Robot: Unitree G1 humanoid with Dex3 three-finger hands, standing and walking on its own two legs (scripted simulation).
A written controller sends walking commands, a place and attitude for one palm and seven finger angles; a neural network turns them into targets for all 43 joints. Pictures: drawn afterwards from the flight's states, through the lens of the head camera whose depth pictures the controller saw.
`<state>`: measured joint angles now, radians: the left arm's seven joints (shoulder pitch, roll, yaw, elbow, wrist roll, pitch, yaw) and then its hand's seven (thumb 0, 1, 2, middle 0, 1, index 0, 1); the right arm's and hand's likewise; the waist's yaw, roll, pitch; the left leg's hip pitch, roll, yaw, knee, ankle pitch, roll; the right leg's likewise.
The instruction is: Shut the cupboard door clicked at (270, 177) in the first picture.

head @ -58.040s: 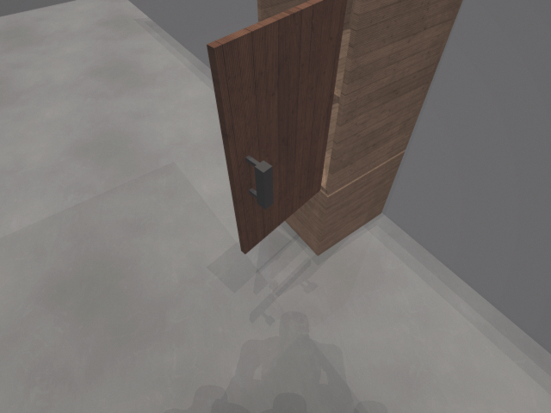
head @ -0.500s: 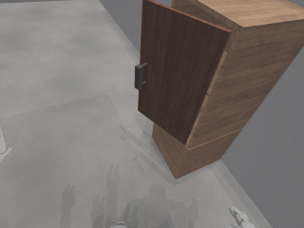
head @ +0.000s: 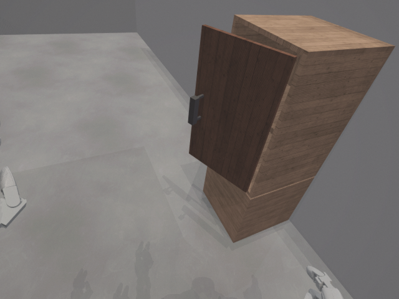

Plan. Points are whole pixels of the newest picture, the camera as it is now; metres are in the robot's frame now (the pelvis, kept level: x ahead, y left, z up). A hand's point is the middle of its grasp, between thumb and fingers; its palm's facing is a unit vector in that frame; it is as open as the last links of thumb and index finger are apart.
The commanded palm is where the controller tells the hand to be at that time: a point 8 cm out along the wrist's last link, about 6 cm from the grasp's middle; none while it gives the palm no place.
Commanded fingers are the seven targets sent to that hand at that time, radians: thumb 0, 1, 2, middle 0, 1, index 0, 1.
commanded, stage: stop stepping back and stand still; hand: left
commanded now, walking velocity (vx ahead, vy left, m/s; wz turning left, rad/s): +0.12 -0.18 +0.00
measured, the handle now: (197, 108) +0.85 +0.09 -0.04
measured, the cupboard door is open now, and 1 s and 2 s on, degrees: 23 23 23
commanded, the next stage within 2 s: let the arm hang, fingers relaxed in 0.76 s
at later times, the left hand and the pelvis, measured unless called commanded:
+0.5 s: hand (46, 210) +0.18 +0.25 +0.17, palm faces +0.43 -0.77 -0.47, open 7.4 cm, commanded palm +0.12 +0.27 +0.19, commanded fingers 0.00 0.90 0.90 -0.20 -0.30 -0.20 -0.30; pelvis -0.03 -0.02 +0.01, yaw -3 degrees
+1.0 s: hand (92, 258) +0.19 +0.22 +0.01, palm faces +0.07 -0.88 -0.47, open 7.4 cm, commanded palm none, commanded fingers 0.00 0.90 0.90 -0.20 -0.30 -0.20 -0.30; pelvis -0.04 -0.01 +0.00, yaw -2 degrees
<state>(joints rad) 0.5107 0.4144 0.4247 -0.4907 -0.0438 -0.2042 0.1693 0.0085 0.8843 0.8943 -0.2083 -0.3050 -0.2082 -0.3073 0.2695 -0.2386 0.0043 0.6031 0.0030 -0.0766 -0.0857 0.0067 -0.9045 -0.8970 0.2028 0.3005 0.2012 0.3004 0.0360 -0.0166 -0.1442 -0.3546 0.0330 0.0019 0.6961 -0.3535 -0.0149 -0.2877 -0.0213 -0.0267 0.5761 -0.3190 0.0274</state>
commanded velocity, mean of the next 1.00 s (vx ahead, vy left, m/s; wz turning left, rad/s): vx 0.05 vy -0.04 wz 0.00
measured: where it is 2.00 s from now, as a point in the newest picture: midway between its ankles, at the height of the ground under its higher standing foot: outside the picture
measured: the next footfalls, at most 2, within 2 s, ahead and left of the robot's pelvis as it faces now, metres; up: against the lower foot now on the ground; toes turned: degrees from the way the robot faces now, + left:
right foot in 0.40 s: -0.05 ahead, -0.09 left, +0.00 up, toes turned -8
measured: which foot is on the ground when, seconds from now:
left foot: down 0.00-1.00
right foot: down 0.00-0.02, up 0.04-0.38, down 0.40-1.00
